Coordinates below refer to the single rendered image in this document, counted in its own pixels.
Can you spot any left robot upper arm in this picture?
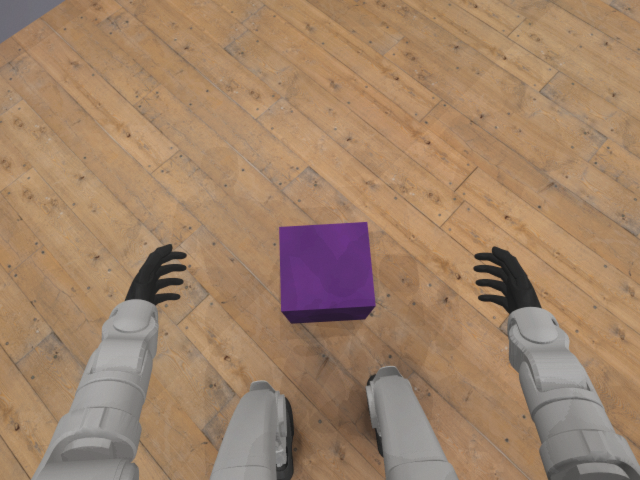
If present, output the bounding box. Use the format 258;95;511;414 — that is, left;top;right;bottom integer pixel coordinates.
36;458;139;480

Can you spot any left robot hand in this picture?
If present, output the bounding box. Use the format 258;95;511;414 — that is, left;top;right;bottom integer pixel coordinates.
125;244;187;306

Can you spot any right robot foot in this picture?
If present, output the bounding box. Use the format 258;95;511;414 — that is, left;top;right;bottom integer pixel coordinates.
367;374;383;457

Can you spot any left robot forearm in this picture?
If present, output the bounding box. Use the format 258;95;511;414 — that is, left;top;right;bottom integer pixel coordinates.
31;299;159;480

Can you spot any right robot forearm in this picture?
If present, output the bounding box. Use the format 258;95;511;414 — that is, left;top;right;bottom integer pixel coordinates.
507;307;640;480

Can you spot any carton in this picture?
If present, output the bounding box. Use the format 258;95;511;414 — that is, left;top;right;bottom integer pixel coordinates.
279;222;376;324

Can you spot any right robot hand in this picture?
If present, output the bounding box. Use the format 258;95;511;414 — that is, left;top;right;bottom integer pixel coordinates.
473;246;542;315

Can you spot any robot right thigh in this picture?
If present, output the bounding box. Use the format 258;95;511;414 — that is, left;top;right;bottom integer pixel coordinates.
365;375;459;480

